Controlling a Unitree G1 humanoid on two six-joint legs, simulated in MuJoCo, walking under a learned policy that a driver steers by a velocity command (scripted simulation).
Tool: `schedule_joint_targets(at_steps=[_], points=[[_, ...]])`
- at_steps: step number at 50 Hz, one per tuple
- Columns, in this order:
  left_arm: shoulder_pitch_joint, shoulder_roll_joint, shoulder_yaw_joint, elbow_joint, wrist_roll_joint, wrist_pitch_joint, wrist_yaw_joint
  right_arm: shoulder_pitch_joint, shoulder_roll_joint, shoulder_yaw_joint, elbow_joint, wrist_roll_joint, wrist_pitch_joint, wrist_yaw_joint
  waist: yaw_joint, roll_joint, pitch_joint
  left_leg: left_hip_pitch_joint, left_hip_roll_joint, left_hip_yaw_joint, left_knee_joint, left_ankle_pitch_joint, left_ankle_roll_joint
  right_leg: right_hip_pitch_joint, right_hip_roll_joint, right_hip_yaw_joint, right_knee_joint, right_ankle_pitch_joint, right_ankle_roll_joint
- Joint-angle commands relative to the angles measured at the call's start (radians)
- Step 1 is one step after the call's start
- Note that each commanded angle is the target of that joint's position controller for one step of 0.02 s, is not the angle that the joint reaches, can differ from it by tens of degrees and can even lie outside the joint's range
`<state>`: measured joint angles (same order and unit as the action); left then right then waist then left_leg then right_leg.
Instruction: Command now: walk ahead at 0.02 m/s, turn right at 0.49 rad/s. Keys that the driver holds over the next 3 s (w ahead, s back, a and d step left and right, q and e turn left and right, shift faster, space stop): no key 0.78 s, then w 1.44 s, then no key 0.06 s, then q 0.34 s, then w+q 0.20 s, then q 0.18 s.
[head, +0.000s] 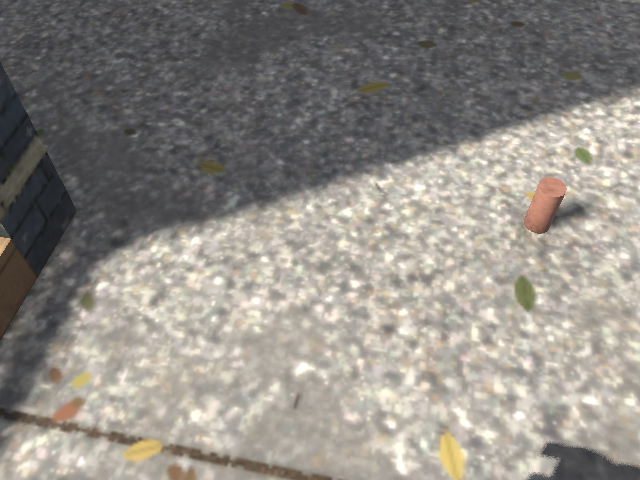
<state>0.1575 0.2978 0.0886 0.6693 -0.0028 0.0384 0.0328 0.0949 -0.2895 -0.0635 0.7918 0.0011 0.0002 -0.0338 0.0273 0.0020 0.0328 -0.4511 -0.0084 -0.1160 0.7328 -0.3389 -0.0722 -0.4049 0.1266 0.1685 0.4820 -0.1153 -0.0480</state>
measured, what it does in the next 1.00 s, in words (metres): steps on the spot: left foot, then right foot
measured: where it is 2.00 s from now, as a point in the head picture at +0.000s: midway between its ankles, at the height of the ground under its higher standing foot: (359, 425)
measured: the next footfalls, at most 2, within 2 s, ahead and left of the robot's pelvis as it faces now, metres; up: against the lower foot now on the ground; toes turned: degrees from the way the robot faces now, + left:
left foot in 0.06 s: +0.07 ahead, +0.14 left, +0.00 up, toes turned -6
right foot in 0.38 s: +0.02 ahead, -0.12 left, +0.00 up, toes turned -2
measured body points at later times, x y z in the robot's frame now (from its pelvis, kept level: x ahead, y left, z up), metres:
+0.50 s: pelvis +0.01 +0.01 +0.00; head +0.02 +0.00 +0.45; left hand +0.17 +0.26 -0.11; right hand +0.10 -0.26 -0.12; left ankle +0.03 +0.15 -0.73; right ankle -0.02 -0.12 -0.73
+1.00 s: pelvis +0.04 +0.02 +0.00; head +0.04 +0.03 +0.45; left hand +0.11 +0.28 -0.14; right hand +0.08 -0.26 -0.13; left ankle +0.04 +0.12 -0.73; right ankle -0.02 -0.12 -0.73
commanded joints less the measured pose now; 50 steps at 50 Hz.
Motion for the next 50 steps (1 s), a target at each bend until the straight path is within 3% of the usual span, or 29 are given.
schedule_joint_targets(at_steps=[1,2,3,4,5,6,7,8,9,11,14,16,18,19,20,21,22,23,27,39,41,43,45,47,49,50], points=[[-0.027,0.144,0.033,-0.077,-0.003,0.0,0.005,0.062,-0.092,-0.026,-0.046,0.004,-0.028,0.013,-0.031,-0.168,-0.167,0.107,-0.015,0.043,-0.151,0.045,0.025,0.153,-0.242,0.297,-0.108,-0.029,-0.14],[-0.028,0.134,0.028,-0.076,-0.009,0.006,0.008,0.097,-0.091,-0.027,-0.035,0.001,-0.033,0.02,-0.051,-0.163,-0.166,0.185,-0.011,0.062,-0.269,0.126,0.044,0.129,-0.22,0.278,-0.074,-0.015,-0.115],[0.011,0.107,0.019,-0.069,-0.008,0.009,0.01,0.116,-0.126,-0.036,-0.033,-0.013,-0.034,0.023,-0.047,-0.108,-0.163,0.27,0.075,0.001,-0.351,0.181,0.079,0.071,-0.172,0.232,-0.004,-0.086,-0.068],[0.048,0.056,0.005,-0.074,0.0,0.007,0.009,0.087,-0.203,-0.048,-0.052,-0.036,-0.028,0.018,0.001,0.135,-0.141,0.326,0.285,-0.228,-0.428,0.267,0.174,-0.064,-0.042,0.066,0.205,-0.309,-0.007],[0.01,0.116,0.024,-0.105,0.001,-0.009,0.007,0.077,-0.214,-0.05,-0.058,-0.066,-0.027,0.02,-0.01,0.315,-0.092,0.227,0.409,-0.434,-0.472,0.371,0.341,-0.153,0.024,-0.01,0.4,-0.52,0.04],[0.027,0.176,0.042,-0.081,0.008,-0.017,0.003,0.032,-0.171,-0.039,-0.085,-0.054,-0.032,0.015,-0.01,0.22,-0.084,0.217,0.393,-0.392,-0.458,0.388,0.36,-0.149,-0.01,0.037,0.564,-0.481,0.062],[0.049,0.179,0.049,-0.051,0.0,-0.014,0.001,0.002,-0.141,-0.034,-0.089,-0.035,-0.032,0.011,0.004,0.152,-0.078,0.23,0.328,-0.283,-0.424,0.397,0.311,-0.156,-0.01,0.034,0.629,-0.421,0.076],[0.066,0.147,0.043,-0.027,0.0,-0.006,0.007,-0.011,-0.126,-0.029,-0.09,-0.016,-0.03,0.009,0.011,0.12,-0.077,0.26,0.273,-0.212,-0.401,0.387,0.268,-0.164,-0.015,0.025,0.66,-0.383,0.094],[0.066,0.119,0.034,-0.021,0.003,0.001,0.009,-0.004,-0.109,-0.021,-0.086,-0.004,-0.029,0.008,0.0,0.119,-0.069,0.278,0.264,-0.187,-0.389,0.435,0.266,-0.177,-0.02,0.029,0.68,-0.355,0.111],[0.044,0.069,0.015,-0.024,-0.005,0.004,0.006,0.02,-0.086,-0.011,-0.072,-0.007,-0.022,0.008,-0.009,0.133,-0.075,0.29,0.217,-0.107,-0.383,0.485,0.262,-0.124,-0.037,-0.016,0.587,-0.323,0.132],[-0.019,0.019,-0.013,-0.04,-0.002,-0.002,0.0,0.049,-0.103,-0.013,-0.056,-0.008,-0.01,0.007,-0.048,0.195,-0.098,0.321,0.191,-0.062,-0.364,0.496,0.255,0.011,-0.104,-0.109,0.289,-0.322,0.146],[-0.022,0.042,-0.01,-0.032,-0.012,-0.004,-0.003,0.089,-0.135,-0.02,-0.041,-0.003,-0.001,0.008,-0.067,0.217,-0.097,0.329,0.207,-0.088,-0.351,0.507,0.267,0.088,-0.101,-0.142,0.133,-0.283,0.14],[0.031,0.054,-0.005,0.004,-0.009,-0.006,-0.006,0.096,-0.127,-0.013,-0.029,0.014,-0.001,0.012,-0.034,0.187,-0.079,0.294,0.192,-0.083,-0.328,0.494,0.237,0.212,-0.097,-0.157,-0.134,-0.062,0.105],[0.034,0.081,-0.002,0.007,-0.001,-0.006,-0.003,0.128,-0.117,-0.008,-0.017,0.013,-0.012,0.015,-0.041,0.154,-0.087,0.247,0.185,-0.084,-0.328,0.45,0.194,0.299,-0.13,-0.106,-0.173,0.032,0.075],[0.051,0.133,0.005,0.003,0.008,-0.005,0.005,0.134,-0.097,0.001,-0.021,-0.009,-0.028,0.023,-0.055,0.054,-0.127,0.181,0.149,-0.038,-0.282,0.371,0.139,0.402,-0.222,-0.02,-0.116,0.247,0.042],[0.031,0.154,0.01,0.025,0.015,-0.002,0.002,0.163,-0.057,0.009,-0.021,-0.02,-0.043,0.032,-0.106,-0.123,-0.144,0.187,0.065,0.06,-0.296,0.199,0.084,0.354,-0.248,-0.003,-0.045,0.23,-0.017],[0.006,0.083,-0.004,0.015,0.015,-0.006,-0.01,0.104,-0.076,0.011,-0.015,-0.03,-0.045,0.033,-0.061,-0.101,-0.131,0.232,0.052,0.081,-0.28,0.161,0.043,0.291,-0.229,-0.008,-0.061,0.108,-0.033],[0.006,0.053,-0.013,0.024,0.023,-0.011,-0.015,0.069,-0.084,0.007,-0.013,-0.026,-0.043,0.033,-0.049,-0.08,-0.102,0.233,0.046,0.086,-0.277,0.168,0.032,0.259,-0.214,-0.013,-0.073,0.032,-0.02],[0.019,0.059,-0.018,0.057,0.018,-0.034,-0.014,0.073,-0.076,0.007,0.008,-0.016,-0.019,0.017,-0.051,-0.084,-0.029,0.244,0.05,0.084,-0.273,0.203,0.041,0.179,-0.192,-0.025,-0.083,-0.008,0.009],[0.034,0.045,-0.031,0.156,0.011,-0.05,-0.01,0.097,-0.075,0.001,0.111,-0.01,-0.008,-0.001,-0.048,-0.017,-0.015,0.277,0.05,0.086,-0.291,0.222,0.027,0.175,-0.167,-0.044,-0.087,-0.026,0.013],[0.064,0.064,-0.023,0.183,0.003,-0.044,-0.005,0.112,-0.066,0.001,0.133,-0.002,-0.005,-0.004,-0.035,-0.045,-0.024,0.245,0.002,0.143,-0.237,0.021,0.034,0.183,-0.158,-0.035,-0.12,-0.313,-0.011],[0.105,0.118,-0.007,0.193,-0.006,-0.041,-0.004,0.074,-0.06,0.001,0.115,0.008,-0.016,-0.004,-0.001,-0.136,0.045,0.099,-0.032,0.189,-0.094,-0.13,0.048,0.162,-0.256,0.124,-0.228,-0.663,-0.088],[0.124,0.14,0.001,0.202,-0.013,-0.059,-0.003,0.045,-0.052,0.003,0.09,0.024,-0.047,0.007,0.008,-0.203,0.119,0.008,0.015,0.136,0.034,-0.123,0.09,0.131,-0.386,0.316,-0.316,-0.728,-0.173],[0.086,0.116,-0.003,0.196,-0.019,-0.076,-0.005,0.074,-0.055,0.001,0.095,0.034,-0.077,0.025,-0.021,-0.199,0.127,-0.011,0.055,0.108,0.008,-0.161,0.135,0.164,-0.406,0.308,-0.303,-0.612,-0.179],[-0.01,0.105,-0.007,0.176,-0.034,-0.074,-0.009,0.207,-0.05,-0.005,0.157,0.031,-0.097,0.04,-0.105,-0.151,0.079,0.274,0.025,0.157,-0.236,0.017,0.157,0.056,-0.316,0.149,-0.231,-0.47,-0.118],[-0.028,0.078,-0.014,0.169,-0.025,-0.075,-0.01,0.292,-0.061,-0.015,0.203,0.019,-0.097,0.042,-0.133,-0.099,0.044,0.42,0.007,0.143,-0.27,0.095,0.14,-0.008,-0.247,0.058,-0.12,-0.374,-0.082]])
